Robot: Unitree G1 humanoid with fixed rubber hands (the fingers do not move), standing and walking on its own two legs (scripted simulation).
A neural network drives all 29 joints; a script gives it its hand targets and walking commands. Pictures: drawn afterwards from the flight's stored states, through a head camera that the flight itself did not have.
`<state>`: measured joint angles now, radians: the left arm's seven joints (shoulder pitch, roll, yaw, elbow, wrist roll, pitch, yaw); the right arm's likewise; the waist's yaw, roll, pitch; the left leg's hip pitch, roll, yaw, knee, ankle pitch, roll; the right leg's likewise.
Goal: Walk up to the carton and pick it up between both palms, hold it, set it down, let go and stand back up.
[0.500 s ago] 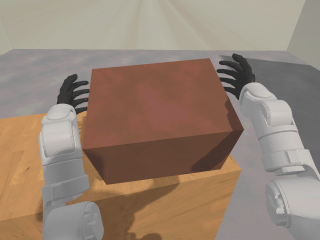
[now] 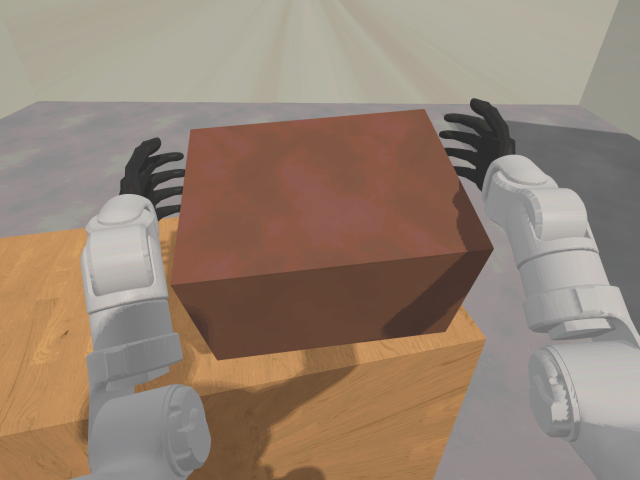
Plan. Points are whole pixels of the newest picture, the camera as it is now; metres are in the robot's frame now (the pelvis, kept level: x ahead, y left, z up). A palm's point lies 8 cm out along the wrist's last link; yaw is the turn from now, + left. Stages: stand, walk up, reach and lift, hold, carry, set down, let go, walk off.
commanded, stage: hold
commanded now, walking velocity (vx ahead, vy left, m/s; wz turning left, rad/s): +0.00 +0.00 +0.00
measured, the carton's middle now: (321, 233) +0.39 +0.00 +0.18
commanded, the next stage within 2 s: none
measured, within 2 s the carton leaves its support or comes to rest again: neither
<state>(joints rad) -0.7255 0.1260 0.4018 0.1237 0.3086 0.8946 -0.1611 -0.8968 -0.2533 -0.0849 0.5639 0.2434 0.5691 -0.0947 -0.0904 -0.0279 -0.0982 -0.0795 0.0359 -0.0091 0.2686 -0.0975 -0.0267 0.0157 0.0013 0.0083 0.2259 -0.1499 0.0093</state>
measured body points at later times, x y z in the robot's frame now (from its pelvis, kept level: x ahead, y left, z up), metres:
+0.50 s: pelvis +0.00 +0.00 +0.00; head -0.08 +0.01 +0.44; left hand +0.36 +0.21 +0.25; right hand +0.37 -0.20 +0.28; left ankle +0.04 +0.13 -0.75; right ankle -0.01 -0.13 -0.75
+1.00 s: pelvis +0.00 +0.00 +0.00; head -0.08 +0.02 +0.44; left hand +0.37 +0.21 +0.26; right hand +0.38 -0.19 +0.28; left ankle +0.04 +0.13 -0.75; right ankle -0.01 -0.13 -0.75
